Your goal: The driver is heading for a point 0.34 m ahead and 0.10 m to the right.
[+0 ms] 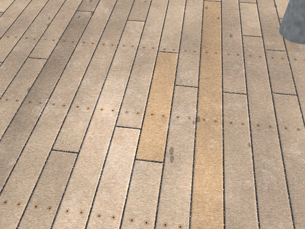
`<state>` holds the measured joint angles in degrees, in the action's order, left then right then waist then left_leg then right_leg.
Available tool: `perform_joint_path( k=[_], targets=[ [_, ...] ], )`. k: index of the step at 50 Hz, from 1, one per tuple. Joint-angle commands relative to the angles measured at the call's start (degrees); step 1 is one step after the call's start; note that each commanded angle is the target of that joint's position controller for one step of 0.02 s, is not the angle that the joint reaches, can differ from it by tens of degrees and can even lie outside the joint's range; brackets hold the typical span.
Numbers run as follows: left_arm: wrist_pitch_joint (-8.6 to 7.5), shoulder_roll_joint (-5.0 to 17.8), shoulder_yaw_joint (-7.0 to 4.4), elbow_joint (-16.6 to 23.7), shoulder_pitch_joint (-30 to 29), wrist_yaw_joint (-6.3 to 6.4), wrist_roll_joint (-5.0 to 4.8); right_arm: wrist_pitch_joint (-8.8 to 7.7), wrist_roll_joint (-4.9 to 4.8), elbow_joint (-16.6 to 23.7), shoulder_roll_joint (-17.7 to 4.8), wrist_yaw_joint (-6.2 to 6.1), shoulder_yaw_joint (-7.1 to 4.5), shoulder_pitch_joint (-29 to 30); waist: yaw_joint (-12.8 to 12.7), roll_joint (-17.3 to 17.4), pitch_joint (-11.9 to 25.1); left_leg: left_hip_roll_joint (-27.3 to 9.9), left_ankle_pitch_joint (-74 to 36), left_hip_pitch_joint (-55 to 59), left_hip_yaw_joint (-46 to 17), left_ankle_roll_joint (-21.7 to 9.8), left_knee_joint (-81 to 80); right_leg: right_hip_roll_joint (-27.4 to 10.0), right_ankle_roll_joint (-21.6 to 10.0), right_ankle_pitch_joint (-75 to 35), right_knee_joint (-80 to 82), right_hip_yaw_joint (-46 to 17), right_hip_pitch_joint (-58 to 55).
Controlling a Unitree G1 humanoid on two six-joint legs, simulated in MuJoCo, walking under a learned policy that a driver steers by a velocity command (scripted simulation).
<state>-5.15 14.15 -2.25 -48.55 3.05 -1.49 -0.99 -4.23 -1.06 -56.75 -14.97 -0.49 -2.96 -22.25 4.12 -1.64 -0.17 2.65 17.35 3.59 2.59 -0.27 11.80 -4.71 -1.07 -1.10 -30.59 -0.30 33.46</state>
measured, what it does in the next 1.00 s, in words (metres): walks ahead: right foot, then left foot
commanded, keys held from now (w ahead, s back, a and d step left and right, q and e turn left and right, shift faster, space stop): w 0.16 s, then no key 0.84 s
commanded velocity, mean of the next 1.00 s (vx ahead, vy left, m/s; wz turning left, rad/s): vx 0.19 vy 0.00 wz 0.00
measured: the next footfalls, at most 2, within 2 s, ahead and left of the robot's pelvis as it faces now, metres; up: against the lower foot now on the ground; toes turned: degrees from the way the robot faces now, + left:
right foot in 0.06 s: +0.27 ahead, -0.14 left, +0.00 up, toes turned -1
left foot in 0.50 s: +0.40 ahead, +0.08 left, +0.00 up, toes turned +1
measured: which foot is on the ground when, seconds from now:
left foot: down 0.00-0.08, up 0.10-0.48, down 0.50-1.00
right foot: up 0.00-0.04, down 0.06-1.00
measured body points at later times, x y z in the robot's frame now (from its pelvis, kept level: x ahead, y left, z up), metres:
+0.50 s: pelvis +0.24 -0.03 +0.00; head +0.26 -0.03 +0.45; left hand +0.27 +0.24 -0.14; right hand +0.40 -0.28 -0.11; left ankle +0.36 +0.08 -0.73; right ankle +0.17 -0.13 -0.74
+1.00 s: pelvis +0.30 -0.02 +0.00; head +0.32 -0.03 +0.45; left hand +0.32 +0.23 -0.15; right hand +0.42 -0.28 -0.14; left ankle +0.36 +0.08 -0.74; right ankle +0.23 -0.14 -0.74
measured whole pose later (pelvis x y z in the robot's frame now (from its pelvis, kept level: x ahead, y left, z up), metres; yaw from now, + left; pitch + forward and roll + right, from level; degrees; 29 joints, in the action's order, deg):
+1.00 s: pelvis +0.30 -0.02 +0.00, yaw +0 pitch -1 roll +0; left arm -0.5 12.2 -1.9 -61.4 14.8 1.8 0.3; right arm -0.1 -0.2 -58.2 -12.6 -1.2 -3.0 -5.1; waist -0.7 0.2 -2.1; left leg 0.7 10.5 -18.6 1.2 -1.2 29.8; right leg -0.5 0.2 21.8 -28.9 0.8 6.5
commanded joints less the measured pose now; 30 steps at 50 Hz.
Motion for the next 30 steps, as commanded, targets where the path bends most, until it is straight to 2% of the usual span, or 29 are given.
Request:
perform_joint_path(
  k=[1, 2, 3, 4, 5, 6, 7, 8, 9, 11, 12, 13, 14, 15, 16, 17, 20, 22, 24, 25, 26, 27, 28, 29, 30],
  targets=[
    [-1.34, 6.9, -1.81, 4.1, -0.8, -0.51, -0.27, 0.57, -0.14, 1.9, -10.2, -0.25, -2.34, 0.1, -4.0, 6.3, -2.1, -17.6, -28.1, -0.2, -7.2, -8.9, 4.5, 1.9, -2.5, 5.9, 2.6, 1.6, -4.7],
    [-1.39, 9.1, -3.15, 1.7, 7.4, -0.26, -0.25, 0.95, 0.11, 2.2, -9.5, -0.2, -2.02, 1.0, -8.1, 5.6, 2.9, -14.8, -37.0, -1.6, -4.8, -7.5, 14.5, 3.9, -4.1, 6.0, 3.6, 3.2, -15.5],
    [-1.34, 13.1, -4.58, -0.9, 18.5, 0.22, 0.24, 1.0, 0.93, 3.5, -7.2, -0.22, -0.97, 0.6, -12.0, 2.4, 11.7, -11.5, -31.2, -10.8, -2.1, -5.5, 30.3, -1.9, -7.3, 5.7, 1.2, -3.1, -33.1],
    [-0.82, 18.9, -6.03, -2.6, 24.7, 0.31, 1.05, -0.21, 1.14, 4.4, -0.2, 0.31, 1.07, -6.0, -9.6, -12.1, 19.1, -1.0, -5.9, -35.3, 0.3, -0.9, 53.0, -15.9, -16.4, 16.8, 6.1, -30.2, -54.4],
    [-0.91, 14.1, -4.52, -2.4, 25.0, 0.06, 0.79, -1.8, 0.2, 3.6, -2.9, 0.48, 0.67, -4.6, -10.8, -11.9, 21.4, 0.1, 15.1, -42.7, -8.9, -1.5, 61.5, -18.0, -17.3, 21.8, 13.7, -42.8, -56.0],
    [-1.08, 10.9, -3.42, -1.7, 20.1, 0.13, 0.57, -2.73, -1.54, 5.1, -7.7, 0.79, -0.64, 0.6, -10.0, -8.3, 13.1, -3.5, 11.9, -47.8, -9.5, -2.8, 64.8, -16.3, -14.2, 21.5, 13.9, -34.1, -49.7],
    [-1.13, 9.1, -2.69, -0.3, 16.2, 0.04, 0.78, -3.23, -0.85, 5.8, -8.3, 0.67, -0.72, 4.8, -9.1, -3.8, 7.6, -7.0, 7.2, -45.2, -8.3, -3.5, 61.9, -13.5, -11.4, 8.2, 13.2, -24.4, -40.3],
    [-0.93, 7.3, -2.18, -0.1, 12.1, -0.24, 1.15, -2.9, -0.28, 6.1, -7.2, 0.21, -0.99, 6.7, -6.6, -1.2, 4.5, -8.8, 2.5, -44.1, -6.7, -3.6, 58.2, -10.8, -10.3, 7.6, 15.9, -19.5, -33.9],
    [-1.18, 6.9, -1.98, 0.3, 9.7, -0.25, 1.73, -2.17, -0.31, 6.0, -6.7, -0.1, -1.26, 5.6, -4.5, -4.0, 3.2, -10.3, 0.0, -40.2, -6.9, -3.0, 55.8, -10.2, -10.8, 1.9, 17.9, -16.7, -28.5],
    [-1.66, 5.6, -1.64, -0.4, 9.5, -0.47, 1.88, -0.43, 0.16, 4.8, -4.4, -0.19, -1.05, 2.9, -2.7, -2.8, 2.4, -10.2, -0.2, -34.9, -6.1, -1.2, 53.7, -8.5, -11.8, -15.2, 18.7, -10.7, -23.5],
    [-1.73, 6.3, -1.82, -1.0, 9.7, -0.23, 1.98, 0.02, 0.43, 4.7, -3.8, -0.43, -1.09, 2.5, -1.8, -1.6, 2.1, -9.7, -1.0, -34.3, -5.6, -0.6, 51.5, -7.8, -11.9, -21.5, 18.5, -7.8, -22.5],
    [-1.64, 6.3, -1.73, -1.5, 10.3, 0.22, 2.08, 0.41, 1.0, 5.1, -3.7, -0.69, -1.16, 3.6, -1.7, -1.2, 1.9, -9.4, -3.4, -35.0, -5.1, 0.0, 49.3, -6.9, -11.8, -27.8, 18.4, -5.4, -22.2],
    [-1.44, 8.2, -2.08, -1.9, 9.7, 0.7, 2.03, 0.37, 1.19, 6.1, -2.3, -0.69, -0.63, 5.1, -1.2, -3.0, 1.2, -9.7, -5.3, -35.1, -5.1, 1.0, 43.8, -7.9, -12.7, -31.2, 18.2, -4.1, -21.3],
    [-1.11, 7.8, -2.0, -1.9, 9.3, 1.1, 1.71, 0.26, 1.39, 6.6, -2.3, -0.6, -0.38, 7.1, -1.9, -2.4, 0.8, -9.4, -8.6, -34.1, -4.4, 1.4, 38.4, -6.3, -11.8, -31.8, 18.1, -1.8, -21.1],
    [-0.74, 7.5, -1.83, -2.4, 10.0, 1.39, 1.69, 0.09, 1.32, 6.9, -2.2, -0.42, -0.32, 9.3, -2.8, -2.4, 1.2, -8.3, -12.5, -32.6, -3.4, 1.2, 33.3, -4.6, -10.5, -30.6, 17.8, 0.2, -21.4],
    [-0.42, 8.0, -1.92, -3.0, 11.3, 1.65, 1.63, 0.05, 1.12, 7.3, -2.0, -0.37, -0.23, 11.8, -3.8, -2.3, 2.0, -7.2, -15.7, -31.3, -2.5, 1.1, 29.3, -3.9, -9.8, -29.0, 17.7, 0.8, -22.3],
    [0.42, 8.7, -1.92, -4.7, 13.3, 1.99, 1.24, 0.25, 0.9, 7.8, -2.7, -0.01, -0.28, 14.8, -5.3, -2.7, 3.2, -5.9, -19.9, -28.6, -3.2, 0.9, 22.7, -5.6, -9.8, -25.3, 16.6, -0.5, -26.0],
    [1.02, 8.4, -1.93, -5.4, 12.7, 2.14, 0.9, 0.23, 1.19, 8.2, -3.8, 0.17, -0.54, 15.9, -5.0, -3.0, 2.7, -5.6, -17.6, -28.0, -3.9, -0.3, 20.4, -6.8, -9.5, -23.1, 14.4, -1.9, -27.8],
    [1.67, 7.9, -1.87, -5.7, 10.9, 2.38, 0.27, -0.1, 1.75, 7.3, -4.9, 0.37, -1.09, 13.7, -2.8, -2.2, 3.1, -4.9, -19.2, -23.7, -3.6, -2.1, 14.6, -6.1, -7.8, -18.8, 9.6, -2.7, -28.6],
    [1.8, 7.2, -1.68, -6.2, 12.5, 2.41, 0.45, -0.28, 2.18, 6.3, -6.7, 0.2, -1.72, 11.6, -2.3, -0.1, 4.2, -5.5, -29.3, -18.3, -4.3, -3.2, 10.7, -3.5, -5.6, -15.4, 6.0, -2.4, -28.2],
    [1.44, 6.0, -1.31, -6.1, 15.6, 2.39, 1.75, -0.27, 2.64, 6.1, -10.3, -0.19, -2.45, 10.2, -4.1, 4.3, 7.8, -10.8, -50.3, -9.2, -8.8, -5.4, 14.0, 0.3, -3.1, -6.1, 0.5, -0.7, -24.0],
    [1.3, 1.5, -0.13, -8.2, 23.3, 2.33, 2.04, 0.38, 2.71, 5.3, -9.0, -0.42, -2.02, 9.3, -7.0, 11.7, 13.4, -17.6, -57.2, 1.8, -15.4, -12.8, 17.2, 3.6, 0.0, 12.1, -5.8, 0.6, -16.4],
    [2.03, 2.2, -0.05, -8.6, 21.0, 2.59, 1.67, 1.26, 1.84, 4.8, -4.1, -0.37, -0.97, 8.8, -4.6, 11.7, 13.9, -20.1, -50.6, -0.2, -19.7, -15.8, 14.7, 4.7, 1.6, 26.3, -9.3, 0.2, -15.3],
    [2.98, 3.9, -0.47, -7.4, 17.6, 2.82, 0.87, 1.65, 1.69, 4.9, -2.6, -0.16, -0.15, 11.0, -4.9, 11.0, 11.3, -19.9, -39.9, -4.1, -20.7, -15.5, 12.1, 4.2, 2.0, 33.0, -10.3, -0.9, -13.6],
    [4.09, 4.1, -0.62, -7.2, 15.6, 3.31, 0.59, 1.9, 1.97, 5.2, -3.0, -0.06, -0.01, 13.2, -5.3, 10.0, 9.3, -19.0, -30.4, -7.3, -21.1, -14.1, 10.3, 3.6, 2.0, 33.6, -9.8, -1.5, -13.1]
  ],
)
